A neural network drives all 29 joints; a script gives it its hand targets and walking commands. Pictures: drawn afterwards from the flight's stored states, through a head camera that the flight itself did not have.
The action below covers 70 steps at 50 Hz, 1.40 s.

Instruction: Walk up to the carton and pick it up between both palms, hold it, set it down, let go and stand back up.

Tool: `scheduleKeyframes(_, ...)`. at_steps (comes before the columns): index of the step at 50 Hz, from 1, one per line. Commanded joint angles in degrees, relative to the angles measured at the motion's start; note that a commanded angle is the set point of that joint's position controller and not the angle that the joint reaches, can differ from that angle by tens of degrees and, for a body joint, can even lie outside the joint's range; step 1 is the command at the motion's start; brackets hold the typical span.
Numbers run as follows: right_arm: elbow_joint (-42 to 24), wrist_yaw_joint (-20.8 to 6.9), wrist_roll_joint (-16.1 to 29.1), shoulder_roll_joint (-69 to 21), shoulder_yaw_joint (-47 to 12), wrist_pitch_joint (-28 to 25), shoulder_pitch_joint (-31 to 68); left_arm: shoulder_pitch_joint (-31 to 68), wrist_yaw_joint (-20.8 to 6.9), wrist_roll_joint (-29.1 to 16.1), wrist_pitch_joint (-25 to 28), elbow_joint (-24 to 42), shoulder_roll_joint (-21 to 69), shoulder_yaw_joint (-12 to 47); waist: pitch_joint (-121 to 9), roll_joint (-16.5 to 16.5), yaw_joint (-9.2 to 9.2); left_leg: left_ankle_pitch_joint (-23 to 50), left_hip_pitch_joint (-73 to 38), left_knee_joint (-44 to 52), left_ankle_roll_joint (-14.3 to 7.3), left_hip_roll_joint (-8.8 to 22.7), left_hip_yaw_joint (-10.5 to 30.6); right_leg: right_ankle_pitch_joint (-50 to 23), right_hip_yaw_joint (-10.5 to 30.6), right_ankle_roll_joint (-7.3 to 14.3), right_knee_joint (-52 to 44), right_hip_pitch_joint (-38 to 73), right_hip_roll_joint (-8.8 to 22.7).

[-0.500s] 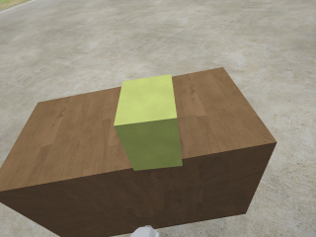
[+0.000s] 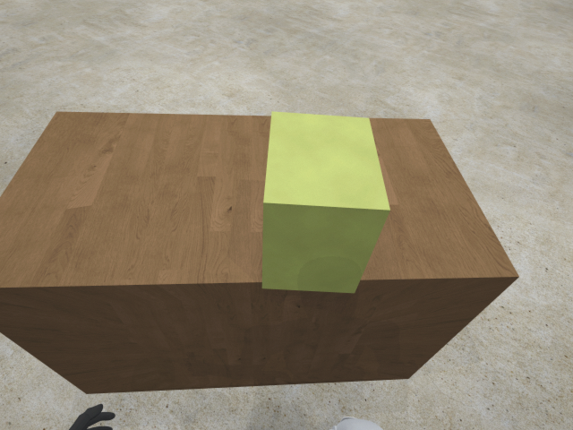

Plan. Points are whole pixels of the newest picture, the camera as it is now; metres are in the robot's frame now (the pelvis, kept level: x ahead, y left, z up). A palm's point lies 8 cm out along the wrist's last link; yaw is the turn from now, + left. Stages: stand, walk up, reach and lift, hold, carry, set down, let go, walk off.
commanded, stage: walk up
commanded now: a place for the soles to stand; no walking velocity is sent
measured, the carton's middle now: (314, 205) +0.47 -0.03 +0.03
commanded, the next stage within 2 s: reach and lift in 1.76 s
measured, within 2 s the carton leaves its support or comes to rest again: neither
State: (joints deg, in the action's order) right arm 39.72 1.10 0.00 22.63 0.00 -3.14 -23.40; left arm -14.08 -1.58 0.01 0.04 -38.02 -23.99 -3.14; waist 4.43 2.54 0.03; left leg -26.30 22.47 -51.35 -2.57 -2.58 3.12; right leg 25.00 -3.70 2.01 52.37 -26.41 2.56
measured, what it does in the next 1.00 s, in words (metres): steps on the spot: right foot, then left foot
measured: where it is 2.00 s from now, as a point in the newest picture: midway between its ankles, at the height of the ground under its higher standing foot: outside the picture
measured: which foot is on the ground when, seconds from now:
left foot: down 0.00-0.20, up 0.22-0.50, down 0.52-1.00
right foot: up 0.00-0.12, down 0.14-0.62, up 0.64-0.68, down 0.70-1.00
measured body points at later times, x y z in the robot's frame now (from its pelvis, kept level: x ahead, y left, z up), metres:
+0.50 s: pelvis -0.02 -0.02 +0.00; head -0.01 -0.06 +0.45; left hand +0.08 +0.30 -0.06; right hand +0.06 -0.31 -0.13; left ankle +0.01 +0.13 -0.69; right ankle +0.04 -0.13 -0.70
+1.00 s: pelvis -0.01 +0.00 +0.00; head +0.01 +0.01 +0.45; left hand +0.08 +0.31 -0.10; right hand +0.07 -0.31 -0.09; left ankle +0.00 +0.13 -0.70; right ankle +0.03 -0.13 -0.70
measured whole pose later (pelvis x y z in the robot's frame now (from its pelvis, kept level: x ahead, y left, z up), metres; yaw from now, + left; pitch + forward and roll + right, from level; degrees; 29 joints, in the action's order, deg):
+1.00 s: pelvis -0.01 +0.00 +0.00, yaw +4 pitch -2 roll +0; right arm 40.0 0.6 0.0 22.6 0.0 -3.8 -23.0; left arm -15.8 -1.1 0.0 0.8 -38.4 -23.3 -1.3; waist 4.6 1.9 0.0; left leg -24.3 23.3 -49.2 0.2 -0.6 2.8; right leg 26.5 -2.8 0.5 50.1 -24.3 3.0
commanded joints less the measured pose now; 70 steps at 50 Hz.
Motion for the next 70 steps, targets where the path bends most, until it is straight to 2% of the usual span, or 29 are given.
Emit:
scheduleKeyframes(1,-3.04,1.61,-1.4,16.43,5.91,-0.94,-1.66,1.97,2.51,0.49,1.3,1.69,-9.97,-2.82,-2.5,-16.05,-2.28,39.89,-12.2,20.47,-6.48,12.61,26.56,5.49,4.14,0.78,-1.38,-6.72,-0.8)
scheduleKeyframes(5,-4.46,0.9,-0.87,13.84,4.93,-0.67,5.46,-3.17,2.56,1.11,3.23,-0.09,-10.0,-3.31,-3.76,-11.66,3.15,27.49,4.09,13.5,-6.83,7.95,16.73,-6.42,1.63,3.01,-17.6,14.56,-1.89)
scheduleKeyframes(6,-4.47,0.72,-0.65,11.2,4.46,-0.67,6.27,-7.76,2.82,1.87,4.16,-0.8,-12.55,-4.19,-6.89,-7.15,5.47,24.72,10.41,2.97,-3.58,4.29,11.23,-4.86,11.1,5.35,-23.28,22.98,3.28)
scheduleKeyframes(7,-5.03,0.79,-0.07,8.88,4.17,-0.65,5.72,-12.08,3.04,2.42,4.59,-1.47,-17.15,-5.47,-7.55,5.76,7.02,12.79,17.48,-13.56,0.3,-1.79,3.05,-3.31,29.13,10.84,-29.02,26.26,15.94)
scheduleKeyframes(8,-3.87,1.11,-1.05,10.9,4.29,-0.09,4.24,-8.48,3.02,1.63,4.34,-1.2,-17.03,-5.44,-4.61,1.15,4.01,-6.42,20.72,-12.28,0.3,0.23,1.03,-6.38,35.44,12.8,-30.05,24.6,22.38)
scheduleKeyframes(9,-2.88,0.97,-1.41,14.02,5.1,0.15,2.09,-5.91,2.69,1.68,4.34,-0.64,-18.3,-5.63,-3.78,-0.96,2.86,-9.12,19.12,-12.73,0.09,2.02,1.25,-3.36,36.62,14.75,-29.83,21.47,23.38)
scheduleKeyframes(13,-1.39,0.07,-1.71,12.92,5.74,-0.1,1.66,-0.44,2.58,1.53,4.26,-0.05,-15.34,-4.53,1.93,4.32,0.06,-6.73,10.36,-3.77,-0.73,3.88,1.19,-7.69,23.25,10.61,-28.88,7.82,18.16)
scheduleKeyframes(18,0.07,0.35,-1.1,13.2,5.87,0.25,-0.21,0.47,2.32,1.43,3.6,0.43,-14.41,-4.28,-0.84,9.01,0.96,1.9,6.16,0.01,0.26,4.09,-2.76,-8.48,14.88,7.33,-25.7,6.17,13.93)
scheduleKeyframes(20,1.04,0.46,-1.0,13.17,5.9,-0.08,-1.08,2.26,1.68,1.37,2.76,1.13,-13.73,-3.89,-0.61,12.93,0.55,3.71,0.67,2.36,0.15,3.14,-4.08,1.1,13.22,7.94,-27.01,0.08,12.64)
scheduleKeyframes(24,3.31,0.65,-1.81,13.55,6.43,-0.86,-5.66,5.74,1.4,1.03,1.47,1.36,-12.61,-3.62,0.9,8.2,-2.67,5.47,-6.7,12.65,-0.99,1.32,-3.54,16.94,8.18,5.36,-19.35,-6.53,8.29)
scheduleKeyframes(27,1.53,0.86,-2.59,18.36,7.23,-1.79,-3.0,3.71,1.14,0.01,1.15,1.89,-9.48,-2.81,3.88,-3.25,-1.97,-24.58,0.93,31.54,-9.51,15.55,33.4,13.41,3.25,1.27,2.01,-10.95,0.44)
scheduleKeyframes(28,1.05,0.98,-3.05,21.28,8.22,-1.74,-0.91,4.36,1.38,0.09,1.47,1.85,-10.86,-2.83,7.6,-7.57,-2.3,-23.86,4.78,35.32,-12.41,19.3,38.75,8.66,4.58,0.83,6.07,-10.86,-0.6)
scheduleKeyframes(29,0.38,1.1,-2.28,21.03,8.12,-1.88,1.52,4.12,1.56,0.74,1.98,1.11,-12.73,-3.17,7.86,-4.47,-1.25,-18.6,5.82,34.28,-13.97,20.12,39.84,6.4,6.49,0.78,5.79,-8.77,0.47)
scheduleKeyframes(34,-1.46,-0.03,-1.17,14.28,5.95,-1.05,6.75,-5.11,1.67,1.09,3.51,-1.32,-10.63,-3.2,-5.25,-5.13,4.09,9.21,7.58,15.4,-5.06,9.13,13.82,-0.45,5.83,2.99,-15.82,15.12,0.31)
scheduleKeyframes(37,-2.13,0.56,-1.19,11.03,4.98,-0.76,5.79,-5.99,2.39,1.54,4.33,-0.45,-16.48,-4.65,-3.53,-0.13,2.81,1.98,14.75,-3.39,0.29,1.67,-1.7,-2.18,32.06,12.93,-27.61,15.57,18.84)
scheduleKeyframes(39,-1.27,0.52,-1.29,13.56,5.59,-0.96,3.48,-3.31,2.25,1.34,3.95,-0.33,-17.96,-4.38,-3.31,-1.99,1.09,-7.95,9.34,-1.55,-0.58,2.58,-1.75,-6.68,29.38,13.82,-25.53,10.57,19.7)
scheduleKeyframes(41,-0.14,0.19,-1.75,13.37,5.87,-2.22,0.78,1.13,1.68,1.16,3.29,0.48,-15.2,-3.57,-2.65,-2.88,-1.51,2.54,-1.65,10.44,-2.23,3.27,0.32,-7.21,17.59,8.1,-18.21,2.14,12.18)
scheduleKeyframes(44,-1.43,0.36,-2.04,18.41,7.17,-2.94,-0.2,1.26,2.04,0.71,2.73,1.67,-10.09,-2.25,-3.64,-14.43,-2.12,18.6,-11.79,22.84,-12.16,18.16,30.23,3.31,3.38,0.05,2.08,-11.54,-0.5)
scheduleKeyframes(45,-1.12,0.54,-1.21,18.94,7.05,-2.82,-0.43,2.01,2.21,0.89,2.65,1.61,-12.45,-2.55,-2.39,-11.11,-2.37,26.67,-8.88,21.64,-14.74,20.31,30.26,9.89,4.5,0.44,3.15,-9.66,0.47)
scheduleKeyframes(47,-1.18,0.71,-1.19,18.64,6.64,-2.52,1.74,0.15,1.74,0.62,2.56,0.54,-12.25,-3.11,-2.55,-9.23,-0.78,30.35,-5.12,18.58,-12.28,17.09,24.06,10.21,5.43,1.11,-2.77,-3.8,0.83)
scheduleKeyframes(49,-2.6,0.47,-1.24,16.02,5.76,-1.96,6.34,-4.04,1.71,0.44,3.71,-0.95,-10.35,-2.75,-4.44,-10.21,2.35,27.56,2.41,13.93,-8.2,10.88,12.71,-5.18,3.41,2.26,-13.13,8.91,0.11)
scheduleKeyframes(51,-2.31,0.43,-0.18,11.8,4.58,-1.67,7.7,-6.79,1.99,1.13,4.54,-1.68,-14.53,-3.81,-7.25,-1.17,3.71,21.78,9.09,1.68,-1.67,4.2,3.57,-15.58,17.32,7.48,-18.0,17.46,8.22)
scheduleKeyframes(53,-1.87,0.87,-0.48,12.74,4.83,-1.26,5.32,-4.29,2.02,0.87,4.1,-1.41,-16.26,-3.87,-6.71,0.19,1.84,9.88,7.31,-1.61,-0.19,3.08,-1.37,-17.33,25.0,12.97,-20.13,14.56,16.11)
scheduleKeyframes(55,-1.05,0.54,-1.11,12.9,5.17,-1.92,2.72,0.41,1.85,1.19,3.59,-0.83,-14.98,-3.72,-5.18,-1.24,-0.1,7.27,1.36,5.09,-1.76,3.61,0.58,-12.65,20.05,11.02,-16.97,6.29,13.29)
scheduleKeyframes(60,-0.9,0.28,-1.67,19.54,6.81,-2.1,3.84,0.93,1.56,0.79,2.65,-0.22,-11.66,-2.62,-1.3,-9.16,0.5,0.36,1.41,22.84,-11.52,15.63,25.69,5.37,3.1,1.18,-2.98,-1.2,-1.93)
scheduleKeyframes(63,-1.59,0.06,-1.19,16.82,5.89,-1.36,8.07,-4.24,1.59,1.02,3.56,-1.74,-12.42,-2.95,-3.64,-5.15,3.17,7.66,7.4,15.09,-6.58,9.57,14.19,2.2,7.17,3.15,-14.19,10.41,0.18)
scheduleKeyframes(65,-1.36,0.53,-0.21,11.88,4.44,-1.64,6.46,-3.38,1.48,1.39,3.99,-1.85,-15.36,-3.6,-3.38,7.06,2.35,8.64,11.52,-0.83,-0.55,1.82,-0.09,-3.38,24.66,9.68,-25.57,12.89,13.0)
scheduleKeyframes(66,-0.43,0.75,-0.3,12.89,4.71,-1.41,3.91,-2.05,1.36,1.31,3.84,-1.0,-16.41,-3.88,-3.9,3.7,0.52,1.81,8.62,0.61,-0.21,2.45,-1.63,-9.75,27.52,12.36,-24.63,12.0,16.38)
scheduleKeyframes(70,0.6,0.62,-1.23,15.09,5.46,-2.99,1.99,3.48,1.43,0.71,2.94,0.41,-12.07,-2.65,-6.63,-1.14,-1.27,15.05,-5.32,13.48,-3.36,6.39,7.65,-17.63,11.04,4.87,-10.64,1.45,5.61)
